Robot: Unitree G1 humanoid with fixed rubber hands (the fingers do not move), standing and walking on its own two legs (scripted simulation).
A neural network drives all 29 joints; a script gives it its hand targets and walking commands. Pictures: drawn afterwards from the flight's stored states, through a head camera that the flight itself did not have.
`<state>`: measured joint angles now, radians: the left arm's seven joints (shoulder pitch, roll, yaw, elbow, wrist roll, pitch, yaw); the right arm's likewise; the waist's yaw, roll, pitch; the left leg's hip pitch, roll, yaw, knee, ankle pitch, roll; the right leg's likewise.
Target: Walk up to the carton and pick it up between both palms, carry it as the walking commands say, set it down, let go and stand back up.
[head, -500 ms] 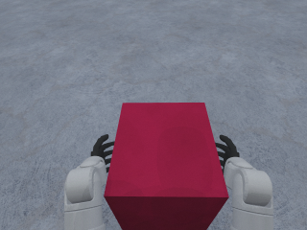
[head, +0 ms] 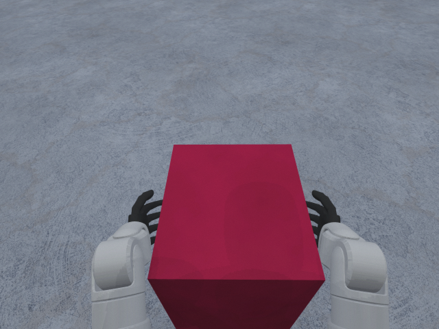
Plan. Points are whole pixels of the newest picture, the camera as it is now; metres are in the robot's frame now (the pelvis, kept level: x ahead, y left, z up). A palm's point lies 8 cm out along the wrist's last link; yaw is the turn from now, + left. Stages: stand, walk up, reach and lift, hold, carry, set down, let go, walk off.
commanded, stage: carry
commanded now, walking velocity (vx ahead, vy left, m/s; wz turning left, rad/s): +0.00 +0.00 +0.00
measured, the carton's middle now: (232, 240) +0.29 +0.00 -0.01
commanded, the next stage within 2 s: hold in 1.00 s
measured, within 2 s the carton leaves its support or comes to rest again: neither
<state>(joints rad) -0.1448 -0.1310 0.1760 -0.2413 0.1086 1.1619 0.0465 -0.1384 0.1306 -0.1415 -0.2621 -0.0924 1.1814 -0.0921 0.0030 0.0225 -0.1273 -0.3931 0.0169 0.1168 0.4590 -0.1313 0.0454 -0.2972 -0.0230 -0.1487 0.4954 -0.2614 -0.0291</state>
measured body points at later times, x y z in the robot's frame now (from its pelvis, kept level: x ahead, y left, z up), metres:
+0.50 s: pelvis +0.01 -0.01 +0.00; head +0.00 -0.01 +0.45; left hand +0.29 +0.15 +0.05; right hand +0.29 -0.17 +0.05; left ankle +0.07 +0.09 -0.74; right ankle +0.00 -0.10 -0.74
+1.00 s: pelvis +0.02 -0.01 +0.00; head +0.01 -0.01 +0.45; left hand +0.30 +0.14 +0.03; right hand +0.29 -0.18 +0.03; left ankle +0.07 +0.09 -0.74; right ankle +0.00 -0.10 -0.74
